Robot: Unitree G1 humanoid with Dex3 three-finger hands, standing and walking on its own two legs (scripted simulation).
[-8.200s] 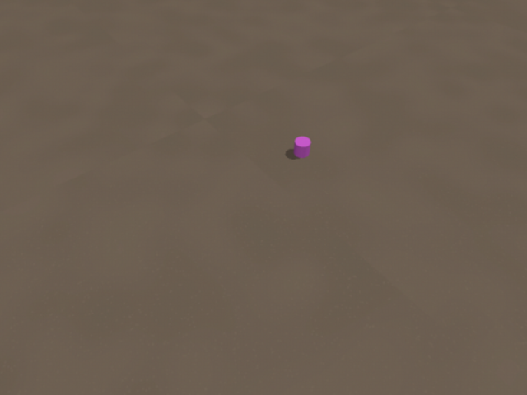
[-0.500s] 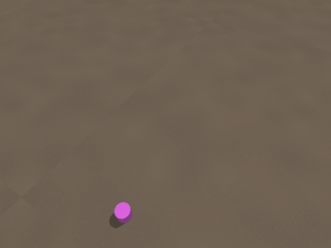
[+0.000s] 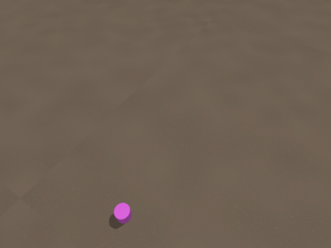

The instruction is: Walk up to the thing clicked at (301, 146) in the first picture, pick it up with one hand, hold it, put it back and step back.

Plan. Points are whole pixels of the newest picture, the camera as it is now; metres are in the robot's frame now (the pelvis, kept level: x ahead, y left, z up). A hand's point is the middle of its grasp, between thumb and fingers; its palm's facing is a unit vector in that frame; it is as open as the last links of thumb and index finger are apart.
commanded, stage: stand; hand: left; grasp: from above
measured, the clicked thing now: (123, 213) +0.42 +0.26 -0.74
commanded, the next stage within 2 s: rise first in 0.04 s
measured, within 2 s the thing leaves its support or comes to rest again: neither
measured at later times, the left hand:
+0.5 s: hand out of the picture +0.14 +0.26 -0.18, palm faces -0.06 -0.92 -0.38, open 11.2 cm
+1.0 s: hand out of the picture +0.11 +0.28 -0.26, palm faces -0.24 -0.83 -0.51, open 14.1 cm
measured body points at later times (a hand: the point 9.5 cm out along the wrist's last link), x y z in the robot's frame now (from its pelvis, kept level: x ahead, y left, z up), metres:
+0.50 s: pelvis -0.02 +0.01 -0.03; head +0.05 +0.01 +0.42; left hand +0.14 +0.31 -0.15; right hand +0.08 -0.25 -0.15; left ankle -0.02 +0.13 -0.75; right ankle -0.01 -0.12 -0.75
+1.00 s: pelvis -0.03 +0.02 -0.11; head +0.08 +0.04 +0.32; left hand +0.13 +0.32 -0.23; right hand +0.15 -0.23 -0.20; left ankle -0.02 +0.13 -0.75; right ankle -0.01 -0.12 -0.75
